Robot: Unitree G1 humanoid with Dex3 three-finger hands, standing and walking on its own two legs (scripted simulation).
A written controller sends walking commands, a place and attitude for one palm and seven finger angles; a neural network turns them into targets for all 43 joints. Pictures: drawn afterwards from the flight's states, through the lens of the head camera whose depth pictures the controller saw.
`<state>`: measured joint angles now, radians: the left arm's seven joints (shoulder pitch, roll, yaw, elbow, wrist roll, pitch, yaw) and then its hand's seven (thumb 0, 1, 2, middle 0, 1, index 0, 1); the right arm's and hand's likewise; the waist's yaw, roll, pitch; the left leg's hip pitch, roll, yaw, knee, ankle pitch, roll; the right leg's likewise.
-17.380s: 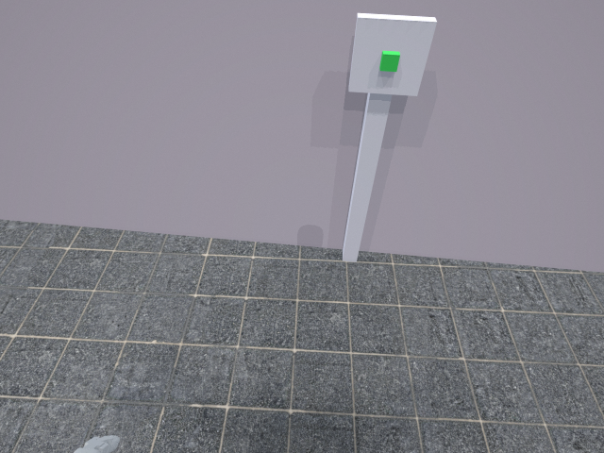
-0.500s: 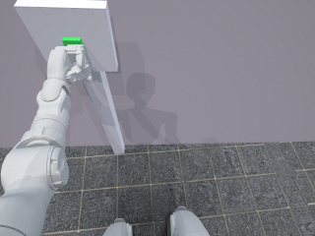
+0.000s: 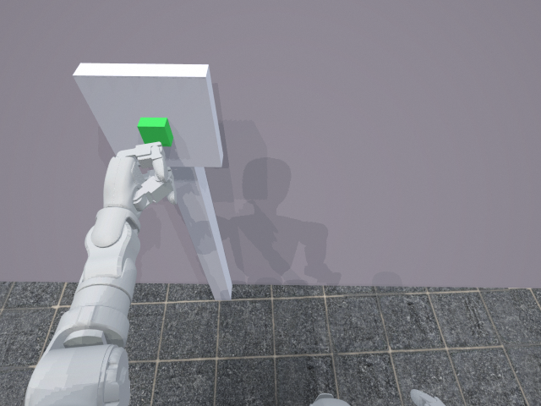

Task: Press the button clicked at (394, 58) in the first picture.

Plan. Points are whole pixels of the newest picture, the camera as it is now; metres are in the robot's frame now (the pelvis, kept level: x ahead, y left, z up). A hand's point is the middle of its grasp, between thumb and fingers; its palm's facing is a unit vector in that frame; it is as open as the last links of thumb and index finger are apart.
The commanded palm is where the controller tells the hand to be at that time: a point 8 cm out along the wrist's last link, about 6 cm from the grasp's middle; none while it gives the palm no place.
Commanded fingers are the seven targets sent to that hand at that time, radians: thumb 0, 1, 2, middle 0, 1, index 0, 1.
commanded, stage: pull the fist back off the button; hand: left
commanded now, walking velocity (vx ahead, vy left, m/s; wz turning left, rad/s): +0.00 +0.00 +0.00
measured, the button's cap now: (156, 130) +0.50 +0.18 +0.12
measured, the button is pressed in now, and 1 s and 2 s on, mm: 0 0 0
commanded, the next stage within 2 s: draw the hand back to the body in 0.36 s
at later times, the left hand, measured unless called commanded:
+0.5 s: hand (154, 213) +0.36 +0.16 +0.09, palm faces -0.03 -1.00 +0.00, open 3.1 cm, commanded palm +0.33 +0.22 +0.10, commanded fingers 0.00 0.90 0.90 -1.30 -1.50 -1.30 -1.50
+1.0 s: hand (106, 256) +0.27 +0.18 +0.14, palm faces +0.02 -1.00 -0.07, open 3.1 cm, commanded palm +0.24 +0.24 +0.15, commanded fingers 0.00 0.90 0.90 -1.30 -1.50 -1.30 -1.50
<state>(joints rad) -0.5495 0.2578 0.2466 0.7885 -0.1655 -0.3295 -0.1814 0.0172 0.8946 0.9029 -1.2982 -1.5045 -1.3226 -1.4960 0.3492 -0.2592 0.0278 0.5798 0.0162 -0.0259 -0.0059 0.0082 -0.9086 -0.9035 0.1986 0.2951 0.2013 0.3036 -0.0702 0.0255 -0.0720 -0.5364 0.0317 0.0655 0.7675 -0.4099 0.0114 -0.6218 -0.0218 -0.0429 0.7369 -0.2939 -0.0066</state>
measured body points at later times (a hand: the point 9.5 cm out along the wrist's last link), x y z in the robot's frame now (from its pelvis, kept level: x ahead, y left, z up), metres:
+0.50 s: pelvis +0.01 -0.01 +0.00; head +0.04 -0.01 +0.45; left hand +0.36 +0.22 +0.10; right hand +0.17 -0.23 -0.09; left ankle -0.02 +0.11 -0.71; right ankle +0.04 -0.12 -0.71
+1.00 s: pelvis +0.00 -0.01 +0.02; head -0.01 -0.03 +0.47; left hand +0.27 +0.24 +0.15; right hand +0.19 -0.23 -0.06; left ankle -0.02 +0.11 -0.71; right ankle +0.04 -0.12 -0.71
